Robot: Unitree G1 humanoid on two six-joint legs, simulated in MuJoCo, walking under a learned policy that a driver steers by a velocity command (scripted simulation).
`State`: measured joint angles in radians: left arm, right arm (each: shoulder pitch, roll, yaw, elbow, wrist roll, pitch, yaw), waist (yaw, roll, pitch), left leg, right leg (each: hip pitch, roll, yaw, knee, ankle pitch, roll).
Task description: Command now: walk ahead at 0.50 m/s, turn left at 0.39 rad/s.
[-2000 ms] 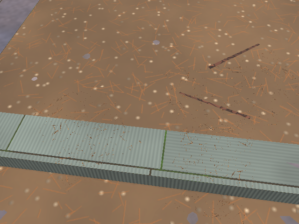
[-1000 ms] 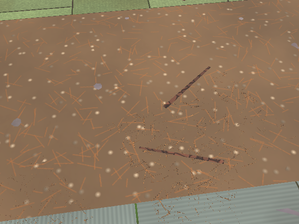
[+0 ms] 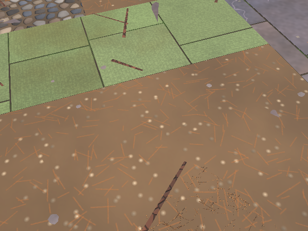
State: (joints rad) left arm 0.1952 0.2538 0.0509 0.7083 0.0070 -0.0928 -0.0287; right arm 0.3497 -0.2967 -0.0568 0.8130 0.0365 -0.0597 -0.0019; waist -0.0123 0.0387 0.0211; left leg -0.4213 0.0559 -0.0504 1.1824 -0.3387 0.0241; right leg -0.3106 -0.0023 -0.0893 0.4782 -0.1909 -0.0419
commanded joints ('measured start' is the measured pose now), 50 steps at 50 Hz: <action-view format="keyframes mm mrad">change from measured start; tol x32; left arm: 1 39 59 19 -16 9 -28 6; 50 -110 102 19 -101 11 48 40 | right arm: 1 -7 -52 -24 -78 4 1 3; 15 -363 -6 1 -235 -8 9 73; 21 75 -245 -101 -157 -13 45 27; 50 -37 -163 -64 -226 -13 102 -39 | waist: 1 16 -156 -48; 15 88 -71 93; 22 -31 232 -371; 50 3 -135 -128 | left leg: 1 -233 85 -60 37 118 1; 15 -298 26 106 -532 333 40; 20 289 -130 148 -642 232 166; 22 828 277 -761 -793 89 444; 37 156 16 -220 -899 338 196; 44 200 -59 -299 -433 390 56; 46 -201 -173 -144 86 -411 -47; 50 -234 -27 -67 121 -166 -111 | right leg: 1 230 -253 247 -300 91 -130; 13 339 -269 -69 -334 353 -109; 19 434 -264 -139 94 1003 -49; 20 301 -221 -155 327 874 -15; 22 -363 73 67 962 -429 69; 23 -464 11 214 994 -358 52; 42 -110 40 171 -4 176 69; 45 479 -333 455 21 830 -122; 46 615 -508 774 -11 685 -280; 50 199 -285 374 -122 313 -171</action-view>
